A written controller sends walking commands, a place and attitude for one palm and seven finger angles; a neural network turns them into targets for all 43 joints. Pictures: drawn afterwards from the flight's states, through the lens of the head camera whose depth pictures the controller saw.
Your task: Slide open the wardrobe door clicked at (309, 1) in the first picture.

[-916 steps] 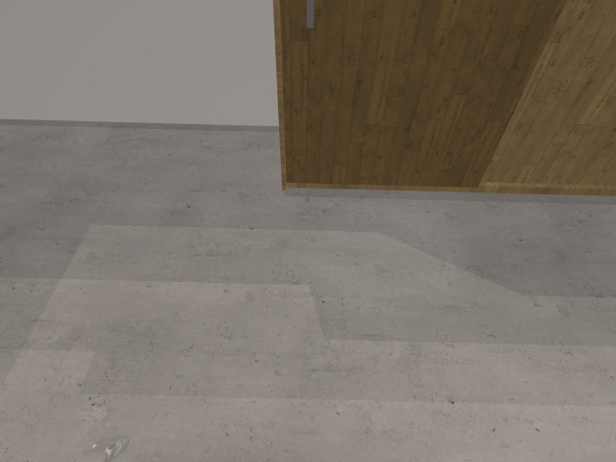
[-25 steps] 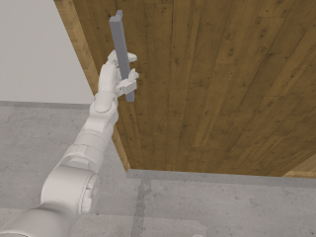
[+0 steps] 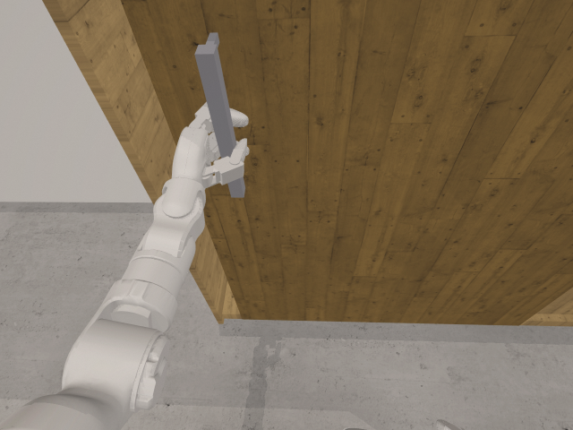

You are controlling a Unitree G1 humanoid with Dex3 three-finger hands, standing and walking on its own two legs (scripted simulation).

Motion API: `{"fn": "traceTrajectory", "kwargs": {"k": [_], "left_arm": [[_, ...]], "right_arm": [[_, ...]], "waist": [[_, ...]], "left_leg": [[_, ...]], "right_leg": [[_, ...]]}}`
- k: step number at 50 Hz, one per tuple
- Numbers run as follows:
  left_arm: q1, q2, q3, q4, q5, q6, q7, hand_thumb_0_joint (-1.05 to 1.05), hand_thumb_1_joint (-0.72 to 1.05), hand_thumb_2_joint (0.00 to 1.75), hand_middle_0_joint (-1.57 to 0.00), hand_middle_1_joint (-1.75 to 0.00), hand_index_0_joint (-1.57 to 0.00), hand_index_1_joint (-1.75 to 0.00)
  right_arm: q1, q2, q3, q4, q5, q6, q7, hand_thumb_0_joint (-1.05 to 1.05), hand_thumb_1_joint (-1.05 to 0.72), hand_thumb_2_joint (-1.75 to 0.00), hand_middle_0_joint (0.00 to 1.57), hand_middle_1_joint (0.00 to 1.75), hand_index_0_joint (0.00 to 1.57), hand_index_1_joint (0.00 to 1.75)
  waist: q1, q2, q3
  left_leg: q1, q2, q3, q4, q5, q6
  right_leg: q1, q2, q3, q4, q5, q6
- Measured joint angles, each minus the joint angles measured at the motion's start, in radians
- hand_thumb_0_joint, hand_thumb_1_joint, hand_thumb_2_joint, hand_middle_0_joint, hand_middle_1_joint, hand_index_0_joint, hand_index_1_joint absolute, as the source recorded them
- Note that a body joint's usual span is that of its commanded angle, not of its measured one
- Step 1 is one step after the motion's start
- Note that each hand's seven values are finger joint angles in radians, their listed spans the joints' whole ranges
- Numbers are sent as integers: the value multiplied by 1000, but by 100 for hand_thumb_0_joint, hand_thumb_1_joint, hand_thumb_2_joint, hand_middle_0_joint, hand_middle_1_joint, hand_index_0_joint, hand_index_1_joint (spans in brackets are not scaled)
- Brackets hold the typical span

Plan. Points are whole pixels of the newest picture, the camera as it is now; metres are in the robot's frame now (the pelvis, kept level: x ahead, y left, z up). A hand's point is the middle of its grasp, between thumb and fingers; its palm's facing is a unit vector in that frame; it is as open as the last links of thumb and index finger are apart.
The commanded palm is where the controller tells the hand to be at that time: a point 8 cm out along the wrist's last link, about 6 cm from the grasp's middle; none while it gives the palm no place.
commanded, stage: step sideways, sliding the door along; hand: left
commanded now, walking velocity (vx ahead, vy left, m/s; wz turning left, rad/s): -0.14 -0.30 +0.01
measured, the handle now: (227, 126) +0.49 +0.11 +0.15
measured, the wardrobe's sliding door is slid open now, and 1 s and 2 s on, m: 0.07 0.22 0.63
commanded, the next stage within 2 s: none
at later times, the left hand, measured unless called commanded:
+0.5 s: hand (268, 159) +0.45 +0.04 +0.13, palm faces +0.25 -0.96 -0.15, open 6.3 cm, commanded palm +0.42 +0.03 +0.14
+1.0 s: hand (355, 158) +0.45 -0.08 +0.13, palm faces +0.32 -0.93 -0.16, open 6.3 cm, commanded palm +0.41 -0.10 +0.14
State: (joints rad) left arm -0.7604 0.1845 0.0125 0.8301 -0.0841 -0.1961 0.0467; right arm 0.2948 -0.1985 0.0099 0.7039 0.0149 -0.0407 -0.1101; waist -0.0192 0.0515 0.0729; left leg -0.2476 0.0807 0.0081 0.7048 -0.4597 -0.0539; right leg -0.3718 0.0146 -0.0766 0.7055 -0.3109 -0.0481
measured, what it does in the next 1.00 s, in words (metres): steps to the right: left foot, then right foot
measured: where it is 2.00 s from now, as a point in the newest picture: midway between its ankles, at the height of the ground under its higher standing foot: outside the picture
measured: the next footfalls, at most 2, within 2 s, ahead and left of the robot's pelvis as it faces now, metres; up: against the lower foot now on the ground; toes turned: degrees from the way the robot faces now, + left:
left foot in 0.24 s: +0.06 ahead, +0.14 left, +0.00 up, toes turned +10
right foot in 0.42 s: +0.09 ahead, -0.23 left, +0.00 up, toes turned -2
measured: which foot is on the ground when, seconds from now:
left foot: down 0.00-0.00, up 0.02-0.22, down 0.24-0.42, up 0.44-0.56, down 0.58-0.82, up 0.84-0.98, down 1.00-1.00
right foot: down 0.00-0.22, up 0.24-0.40, down 0.42-0.56, up 0.58-0.78, down 0.80-1.00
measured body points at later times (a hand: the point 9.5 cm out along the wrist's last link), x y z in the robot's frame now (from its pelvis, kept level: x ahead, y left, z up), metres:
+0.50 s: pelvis +0.02 -0.13 +0.00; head +0.09 -0.15 +0.44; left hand +0.43 +0.09 +0.14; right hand +0.20 -0.33 -0.13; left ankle +0.00 +0.07 -0.68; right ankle +0.05 -0.23 -0.71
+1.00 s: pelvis +0.07 -0.27 +0.01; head +0.18 -0.29 +0.45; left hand +0.43 -0.03 +0.14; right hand +0.33 -0.46 -0.10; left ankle +0.03 -0.15 -0.71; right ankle +0.16 -0.36 -0.71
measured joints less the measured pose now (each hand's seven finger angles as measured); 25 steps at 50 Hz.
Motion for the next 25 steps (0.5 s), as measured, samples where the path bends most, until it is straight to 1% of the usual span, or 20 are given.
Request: {"fn": "traceTrajectory", "kwargs": {"k": [1, 2, 3, 5, 6, 7, 9, 10, 11, 12, 13, 14, 16, 18, 20, 21, 22, 23, 24, 25], "left_arm": [[5, -3, 4, -15, 6, 8, 0, -4, 65, 81, -42, -135, -33, -140], [7, -9, 9, -29, 13, 19, 1, -4, 65, 81, -42, -135, -33, -140], [6, -16, 14, -42, 21, 32, 2, -4, 65, 81, -42, -134, -33, -140], [5, -25, 18, -73, 33, 58, 2, -3, 66, 81, -41, -134, -32, -140], [7, -25, 19, -93, 35, 68, 3, -3, 66, 81, -41, -134, -32, -140], [11, -22, 19, -115, 38, 75, 3, -3, 67, 81, -41, -134, -32, -140], [22, -14, 21, -152, 42, 78, 6, -3, 67, 82, -41, -135, -32, -140], [29, -7, 20, -170, 41, 78, 8, -3, 67, 82, -41, -135, -32, -140], [39, 1, 20, -188, 35, 79, 11, -3, 67, 82, -41, -136, -32, -140], [48, 8, 18, -207, 24, 83, 15, -3, 67, 83, -42, -136, -31, -140], [49, 21, 18, -221, 14, 87, 17, -3, 67, 83, -42, -136, -30, -140], [48, 31, 23, -229, 7, 92, 20, -3, 68, 83, -43, -137, -29, -140], [51, 34, 35, -232, -3, 100, 34, -3, 71, 84, -43, -138, -26, -140], [58, 36, 44, -239, -9, 116, 49, -2, 73, 85, -42, -138, -22, -140], [63, 42, 47, -247, -13, 139, 61, -3, 74, 85, -41, -137, -19, -140], [64, 47, 47, -253, -12, 152, 69, -3, 75, 85, -41, -138, -17, -140], [66, 47, 53, -257, -11, 160, 79, -3, 75, 85, -41, -137, -16, -140], [68, 42, 58, -261, -11, 167, 87, -3, 75, 85, -40, -137, -15, -140], [69, 34, 60, -266, -9, 173, 94, -2, 75, 86, -40, -136, -15, -140], [70, 24, 55, -273, -8, 178, 102, -2, 75, 86, -39, -135, -15, -140]], "right_arm": [[-7, -1, 2, 11, 3, 6, 3, 1, -91, -90, 20, 29, 20, 30], [-19, -1, 0, 23, 5, 12, 6, 1, -91, -90, 20, 29, 20, 30], [-30, -2, -3, 34, 7, 14, 6, 1, -91, -90, 20, 29, 20, 30], [-59, -6, -9, 46, 4, 12, 3, 1, -91, -90, 20, 30, 21, 30], [-76, -9, -11, 47, 0, 8, 1, 1, -91, -90, 20, 30, 21, 30], [-91, -13, -10, 41, -5, 3, -3, 1, -91, -90, 20, 30, 21, 30], [-118, -21, -4, 20, -15, -6, -11, 1, -91, -90, 20, 30, 21, 30], [-129, -26, -2, 8, -18, -11, -15, 1, -91, -90, 20, 30, 21, 30], [-136, -36, -1, -8, -20, -17, -18, 1, -91, -90, 20, 30, 21, 30], [-140, -48, -6, -27, -20, -23, -17, 1, -91, -90, 20, 30, 21, 30], [-156, -45, -16, -31, -19, -26, -13, 1, -91, -90, 20, 30, 21, 30], [-174, -36, -22, -30, -14, -21, -3, 1, -91, -90, 20, 29, 20, 30], [-190, -22, -20, -36, -7, -4, 12, 1, -91, -90, 20, 29, 20, 30], [-189, -14, -12, -48, -3, 4, 21, 1, -91, -90, 20, 29, 20, 30], [-175, -5, -2, -62, 8, 11, 28, 1, -91, -90, 20, 29, 20, 30], [-167, 1, 5, -64, 16, 13, 30, 1, -91, -90, 20, 29, 20, 30], [-166, 3, 10, -60, 24, 15, 30, 1, -91, -90, 20, 29, 20, 30], [-166, 5, 14, -50, 30, 18, 27, 1, -91, -90, 20, 29, 20, 30], [-165, 5, 14, -38, 34, 17, 24, 1, -91, -90, 20, 29, 20, 30], [-163, 3, 12, -26, 35, 15, 20, 1, -91, -90, 20, 29, 20, 30]], "waist": [[-3, 13, 14], [-9, 16, 27], [-10, 12, 39], [3, -10, 66], [13, -25, 81], [19, -39, 93], [20, -64, 107], [21, -72, 107], [23, -68, 100], [24, -47, 87], [27, -50, 94], [35, -63, 108], [50, -62, 118], [59, -31, 121], [72, -2, 119], [77, 7, 118], [67, 23, 123], [52, 26, 124], [44, 17, 122], [43, 6, 120]], "left_leg": [[-14, 15, -3, 48, 3, 4], [-44, 13, -9, 129, 4, 10], [-79, -4, -17, 222, -33, 17], [-136, -35, -3, 353, -94, 25], [-149, -44, 16, 357, -106, 27], [-152, -46, 37, 317, -96, 26], [-138, -40, 82, 156, 2, 20], [-115, -32, 107, 45, 89, 21], [-86, -11, 118, -67, 233, 36], [-69, 18, 109, -120, 324, 51], [-65, 30, 112, -105, 274, 35], [-58, 37, 118, -82, 219, 10], [-46, 64, 115, -66, 167, -30], [-43, 104, 89, -64, 163, -57], [-47, 147, 57, -45, 156, -80], [-52, 165, 40, -24, 145, -82], [-66, 179, 10, 5, 137, -56], [-91, 163, -21, 65, 84, -31], [-120, 127, -37, 145, 16, -15], [-139, 90, -34, 213, -31, -3]], "right_leg": [[18, 8, -17, -2, 0, -12], [33, 7, -33, 0, -22, -23], [46, 1, -43, -4, -41, -32], [68, -12, -42, -29, -47, -42], [77, -18, -35, -47, -37, -42], [83, -24, -29, -65, -24, -43], [83, -30, -26, -87, -7, -49], [72, -31, -24, -78, -7, -51], [47, -21, -25, -43, -14, -45], [6, 3, -20, 37, -39, -13], [-31, 12, 10, 139, -88, 11], [-55, 14, 47, 220, -129, 23], [-79, 7, 83, 281, -175, 39], [-69, -16, 79, 228, -185, 43], [-14, -43, 64, 78, -107, 43], [10, -48, 41, 23, -10, 43], [22, -36, 9, 26, 11, 38], [28, -36, -18, 34, -5, 28], [32, -45, -37, 33, -25, 17], [38, -53, -49, 21, -36, 8]]}}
